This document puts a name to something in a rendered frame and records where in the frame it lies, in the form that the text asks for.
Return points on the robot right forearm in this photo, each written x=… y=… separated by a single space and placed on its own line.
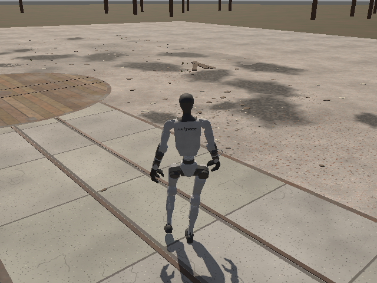
x=214 y=154

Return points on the robot right upper arm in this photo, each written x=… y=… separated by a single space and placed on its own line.
x=208 y=134

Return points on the robot torso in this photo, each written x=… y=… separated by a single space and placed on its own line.
x=187 y=139

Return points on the right robot hand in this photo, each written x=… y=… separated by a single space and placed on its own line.
x=212 y=163

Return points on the robot left upper arm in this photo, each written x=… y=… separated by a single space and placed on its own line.
x=168 y=125

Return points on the left robot hand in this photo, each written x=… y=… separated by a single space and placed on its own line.
x=154 y=174

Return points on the robot left shin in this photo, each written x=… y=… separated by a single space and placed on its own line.
x=169 y=205

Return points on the robot left forearm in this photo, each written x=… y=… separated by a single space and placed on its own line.
x=157 y=159

